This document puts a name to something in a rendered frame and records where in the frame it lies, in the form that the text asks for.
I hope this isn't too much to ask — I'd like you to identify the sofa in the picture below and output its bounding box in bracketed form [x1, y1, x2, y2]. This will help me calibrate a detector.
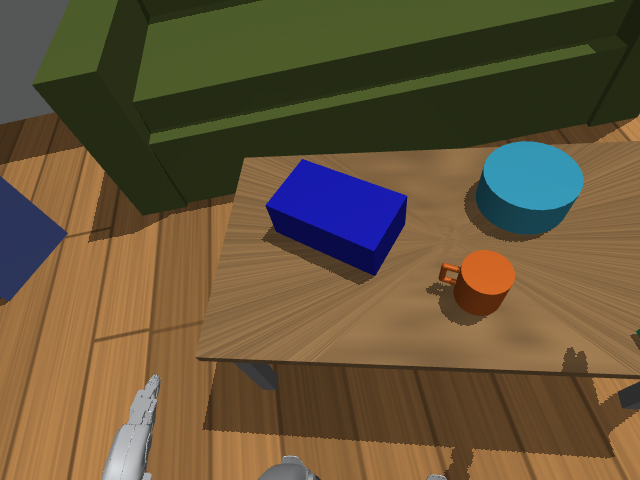
[32, 0, 640, 216]

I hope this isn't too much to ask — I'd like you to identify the left robot hand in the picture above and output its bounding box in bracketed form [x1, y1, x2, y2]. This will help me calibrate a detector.
[101, 374, 161, 480]

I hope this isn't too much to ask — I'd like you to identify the coffee table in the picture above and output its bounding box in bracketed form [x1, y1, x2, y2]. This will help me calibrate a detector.
[195, 141, 640, 409]

